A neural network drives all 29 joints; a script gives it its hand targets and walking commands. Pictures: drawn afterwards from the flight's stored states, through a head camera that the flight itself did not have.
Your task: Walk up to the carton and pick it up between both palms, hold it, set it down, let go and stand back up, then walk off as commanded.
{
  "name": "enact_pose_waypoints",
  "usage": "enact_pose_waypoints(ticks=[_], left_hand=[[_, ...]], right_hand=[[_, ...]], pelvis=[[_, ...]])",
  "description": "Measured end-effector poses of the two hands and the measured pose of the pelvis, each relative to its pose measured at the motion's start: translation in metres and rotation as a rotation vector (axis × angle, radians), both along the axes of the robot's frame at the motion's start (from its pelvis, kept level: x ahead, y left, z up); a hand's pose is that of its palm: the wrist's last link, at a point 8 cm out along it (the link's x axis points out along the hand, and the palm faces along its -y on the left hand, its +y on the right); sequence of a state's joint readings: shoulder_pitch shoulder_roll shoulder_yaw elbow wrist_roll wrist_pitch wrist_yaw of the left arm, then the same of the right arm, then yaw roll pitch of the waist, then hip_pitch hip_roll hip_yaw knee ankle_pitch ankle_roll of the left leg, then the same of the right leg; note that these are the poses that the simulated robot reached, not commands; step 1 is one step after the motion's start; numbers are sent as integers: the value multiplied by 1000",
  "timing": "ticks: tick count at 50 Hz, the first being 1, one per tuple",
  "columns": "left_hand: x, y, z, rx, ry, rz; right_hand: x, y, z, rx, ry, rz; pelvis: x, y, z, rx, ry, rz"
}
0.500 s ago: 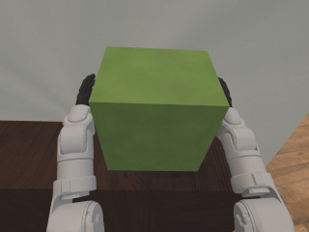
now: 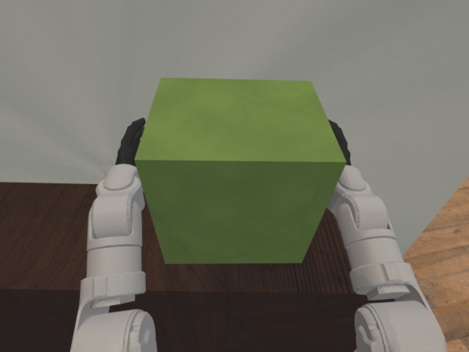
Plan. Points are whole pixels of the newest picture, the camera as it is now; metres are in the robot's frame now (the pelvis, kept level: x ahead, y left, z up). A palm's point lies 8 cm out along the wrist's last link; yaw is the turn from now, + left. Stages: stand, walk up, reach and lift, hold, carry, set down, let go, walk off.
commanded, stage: hold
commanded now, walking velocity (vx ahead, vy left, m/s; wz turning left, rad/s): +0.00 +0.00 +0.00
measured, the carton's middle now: (235, 175) +0.37 +0.01 +0.15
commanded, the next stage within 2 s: set down in 0.04 s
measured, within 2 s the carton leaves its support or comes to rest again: neither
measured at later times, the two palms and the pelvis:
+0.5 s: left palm (132, 169) +0.36 +0.18 +0.17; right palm (337, 165) +0.37 -0.16 +0.17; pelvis -0.01 +0.00 +0.00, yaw +0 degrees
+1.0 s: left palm (145, 182) +0.37 +0.17 +0.13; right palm (334, 189) +0.37 -0.17 +0.12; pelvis +0.02 +0.00 +0.00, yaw +0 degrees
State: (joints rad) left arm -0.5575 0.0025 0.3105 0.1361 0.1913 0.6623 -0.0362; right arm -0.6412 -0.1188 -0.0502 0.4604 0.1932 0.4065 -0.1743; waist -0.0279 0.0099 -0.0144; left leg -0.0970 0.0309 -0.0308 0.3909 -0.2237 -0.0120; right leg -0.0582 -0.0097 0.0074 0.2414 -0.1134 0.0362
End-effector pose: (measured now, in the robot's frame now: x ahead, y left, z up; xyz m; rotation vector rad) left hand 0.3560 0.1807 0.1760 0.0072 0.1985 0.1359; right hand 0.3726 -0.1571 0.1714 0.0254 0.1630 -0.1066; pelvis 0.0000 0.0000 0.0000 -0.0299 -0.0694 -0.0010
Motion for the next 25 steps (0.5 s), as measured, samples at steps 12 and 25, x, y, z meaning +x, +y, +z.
enact_pose_waypoints(ticks=[12, 25], left_hand=[[-16, 2, 26, -25, -99, 13], [1, -1, -5, -10, -86, -14]], right_hand=[[-12, 2, 30, -40, -103, 15], [1, -2, 1, -137, -155, 17]], pelvis=[[-11, -1, 0, 1, -14, 1], [-6, -1, 0, 2, -28, 2]])
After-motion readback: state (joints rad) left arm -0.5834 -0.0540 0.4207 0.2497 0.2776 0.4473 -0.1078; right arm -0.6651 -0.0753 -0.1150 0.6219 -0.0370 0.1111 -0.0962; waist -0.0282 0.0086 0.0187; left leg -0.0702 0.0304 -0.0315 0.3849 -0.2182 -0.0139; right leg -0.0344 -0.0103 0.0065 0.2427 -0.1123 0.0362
